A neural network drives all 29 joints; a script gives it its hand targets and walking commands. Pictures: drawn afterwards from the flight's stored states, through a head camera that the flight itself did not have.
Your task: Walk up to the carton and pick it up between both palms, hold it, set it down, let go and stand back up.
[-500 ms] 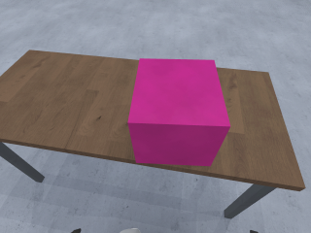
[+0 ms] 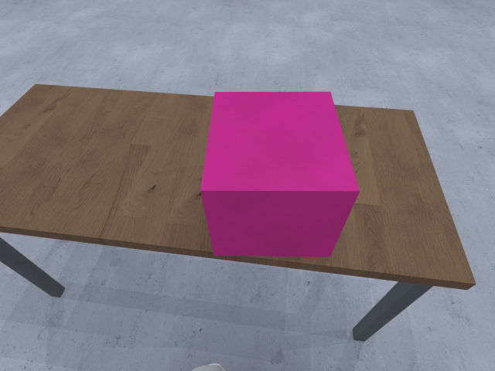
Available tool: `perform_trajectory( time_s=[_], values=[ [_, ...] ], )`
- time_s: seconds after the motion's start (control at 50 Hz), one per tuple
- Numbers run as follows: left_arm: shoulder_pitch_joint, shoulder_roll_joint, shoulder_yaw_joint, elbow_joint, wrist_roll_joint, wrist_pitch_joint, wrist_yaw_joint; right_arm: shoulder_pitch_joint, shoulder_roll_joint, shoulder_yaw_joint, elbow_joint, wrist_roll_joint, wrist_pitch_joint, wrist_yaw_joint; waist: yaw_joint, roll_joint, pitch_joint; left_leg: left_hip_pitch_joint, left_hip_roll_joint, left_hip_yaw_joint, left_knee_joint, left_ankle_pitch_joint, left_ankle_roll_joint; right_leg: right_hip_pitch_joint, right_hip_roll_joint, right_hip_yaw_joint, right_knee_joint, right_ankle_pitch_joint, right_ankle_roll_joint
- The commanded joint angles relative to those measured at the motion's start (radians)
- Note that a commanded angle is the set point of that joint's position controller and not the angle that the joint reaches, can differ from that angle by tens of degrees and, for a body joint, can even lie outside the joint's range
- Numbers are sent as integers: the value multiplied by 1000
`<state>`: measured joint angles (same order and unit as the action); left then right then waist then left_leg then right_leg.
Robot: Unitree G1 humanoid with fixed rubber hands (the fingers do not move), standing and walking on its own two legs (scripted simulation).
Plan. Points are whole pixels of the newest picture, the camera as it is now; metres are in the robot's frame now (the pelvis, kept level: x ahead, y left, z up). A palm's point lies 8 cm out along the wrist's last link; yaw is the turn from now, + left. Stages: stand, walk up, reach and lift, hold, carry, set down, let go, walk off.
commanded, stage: walk up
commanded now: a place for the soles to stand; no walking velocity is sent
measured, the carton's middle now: (272, 173) +0.50 -0.02 -0.01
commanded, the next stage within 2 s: reach and lift in 0.38 s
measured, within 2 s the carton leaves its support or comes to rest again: neither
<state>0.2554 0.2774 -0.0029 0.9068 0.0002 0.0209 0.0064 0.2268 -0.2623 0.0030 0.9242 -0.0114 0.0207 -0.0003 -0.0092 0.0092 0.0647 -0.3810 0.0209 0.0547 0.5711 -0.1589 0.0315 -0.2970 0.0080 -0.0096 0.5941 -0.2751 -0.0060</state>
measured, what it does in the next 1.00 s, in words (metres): shifts its weight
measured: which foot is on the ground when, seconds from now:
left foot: down 0.00-1.00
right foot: down 0.00-1.00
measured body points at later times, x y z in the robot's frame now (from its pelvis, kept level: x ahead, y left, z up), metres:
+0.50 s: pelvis +0.00 +0.00 -0.01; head +0.04 +0.01 +0.43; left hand +0.13 +0.27 -0.14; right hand +0.13 -0.26 -0.14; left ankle +0.09 +0.10 -0.72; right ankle +0.03 -0.13 -0.72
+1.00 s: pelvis +0.06 -0.02 +0.01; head +0.10 +0.00 +0.46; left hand +0.23 +0.23 -0.09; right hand +0.21 -0.27 -0.08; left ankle +0.09 +0.10 -0.73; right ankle +0.03 -0.13 -0.73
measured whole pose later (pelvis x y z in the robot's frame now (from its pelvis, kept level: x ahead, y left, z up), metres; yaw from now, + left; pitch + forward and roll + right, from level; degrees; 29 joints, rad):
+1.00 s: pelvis +0.06 -0.02 +0.01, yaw -3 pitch -1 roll +0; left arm 0.18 0.24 0.07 0.49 0.01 0.21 0.05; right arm 0.13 -0.24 -0.04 0.78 0.04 -0.19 0.11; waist 0.02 -0.04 0.11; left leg -0.25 0.04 0.07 0.50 -0.23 -0.01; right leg -0.18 0.00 -0.03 0.49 -0.30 -0.01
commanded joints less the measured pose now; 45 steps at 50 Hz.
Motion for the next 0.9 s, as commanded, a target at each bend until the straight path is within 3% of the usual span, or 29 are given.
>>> perform_trajectory(
  time_s=[0.0, 0.06, 0.12, 0.2, 0.26, 0.32, 0.36, 0.38, 0.4, 0.42, 0.44, 0.46, 0.48, 0.5, 0.52, 0.56, 0.58, 0.64, 0.72, 0.78, 0.88],
  values=[
    [80, 85, 19, -48, 10, -13, 3, -49, -191, -43, -62, 10, -6, -16, 43, 127, 0, -73, 190, -320, -349, -436, 83, 15, 0, 14, 28, -153, -34],
    [111, 94, 20, -38, 10, -28, 5, -65, -179, -42, -66, 5, 3, -16, 47, 130, -31, -36, 155, -252, -307, -335, 68, 35, -19, 23, -1, -94, -41],
    [77, 112, 23, -53, 6, -38, 10, -51, -163, -43, -65, 6, 9, -9, 21, 94, -60, 19, 112, -197, -236, -297, 50, -3, -47, 70, -63, -79, -48],
    [12, 150, 32, -73, -2, -33, 12, -28, -140, -45, -66, 3, 13, -3, -12, -40, -17, 79, 46, -135, -116, -312, 27, -162, -109, 203, -230, -304, -73],
    [-35, 160, 40, -79, -1, -32, 13, 8, -110, -39, -59, -7, -4, 2, -30, -132, -31, 147, -7, -75, 2, -167, 7, -179, -165, 253, -296, -239, -99],
    [-49, 140, 38, -82, 3, -32, 9, 17, -115, -37, -61, -6, -21, -3, -31, -110, -86, 167, 15, -91, -27, -73, 8, -109, -162, 204, -230, -35, -99],
    [-32, 123, 36, -78, 3, -29, 5, 4, -127, -38, -68, -5, -27, -8, -16, -70, -105, 176, 54, -144, -71, -33, 19, -84, -131, 165, -177, 7, -84],
    [-575, 207, 32, -339, -42, 114, 16, -517, -55, -150, -146, -81, -128, 19, -64, -79, -119, 72, 19, -19, 52, -336, -31, -282, -54, -31, 12, -350, -49],
    [-493, 205, 35, -340, -40, 211, 33, -401, -83, -147, -106, -100, -141, 38, -47, -130, -45, 149, -2, 9, 135, -411, -53, -384, -108, 34, -39, -602, -75],
    [-491, 184, 28, -374, -41, 280, 28, -371, -58, -137, -116, -83, -135, 43, -60, -200, -60, 304, -16, 7, 191, -360, -69, -492, -148, 72, -114, -707, -90],
    [-432, 150, 12, -386, -48, 345, 28, -341, -59, -127, -101, -72, -113, 43, -62, -179, -39, 360, -10, -3, 171, -299, -67, -545, -139, 29, -96, -532, -85],
    [-384, 138, 6, -433, -47, 390, 31, -312, -91, -135, -95, -52, -103, 50, -45, -66, -54, 308, 9, -16, 105, -264, -70, -480, -90, -34, -24, -271, -77],
    [-323, 128, 10, -460, -44, 416, 29, -293, -134, -137, -93, -20, -101, 61, -27, 20, -86, 236, 24, -25, 69, -185, -85, -350, -46, -67, 28, -95, -75],
    [-265, 118, 28, -479, -20, 440, 28, -253, -154, -134, -60, -3, -92, 76, -16, 96, -124, 229, 36, -34, 54, -80, -101, -254, -17, -85, 62, 6, -72],
    [-211, 100, 42, -500, 2, 459, 29, -211, -180, -136, -46, 8, -88, 94, -17, 140, -159, 267, 47, -50, 20, -57, -117, -182, 4, -102, 63, 23, -68],
    [-162, 38, 54, -516, 40, 476, 41, -204, -242, -144, -40, 28, -84, 130, -14, 186, -153, 237, 108, -136, -148, -464, -121, -9, 27, -106, 41, -86, -63],
    [-147, 23, 60, -509, 55, 471, 46, -217, -251, -141, -45, 27, -88, 135, -12, 180, -146, 186, 115, -141, -180, -458, -110, 49, 39, -117, 44, -40, -65],
    [-143, 16, 78, -521, 73, 437, 62, -235, -249, -150, -99, 16, -121, 134, 1, 115, -143, 199, 80, -108, -171, -261, -89, 45, 53, -104, -4, 21, -62],
    [-167, 38, 93, -498, 65, 390, 57, -236, -174, -101, -192, 23, -135, 129, 26, -57, -79, 320, -4, -25, -87, -48, -64, -85, 14, -41, -159, -42, -50],
    [-209, 42, 102, -521, 54, 332, 55, -227, -146, -88, -251, 18, -142, 129, 38, -59, -57, 327, -15, -3, -105, -15, -57, -93, 3, -27, -195, -4, -35],
    [-204, 48, 90, -574, 23, 200, 60, -144, -113, -87, -250, 42, -195, 119, 25, 8, -125, 367, -13, 14, -108, 102, -60, -47, 2, -19, -201, 135, -28]
  ],
)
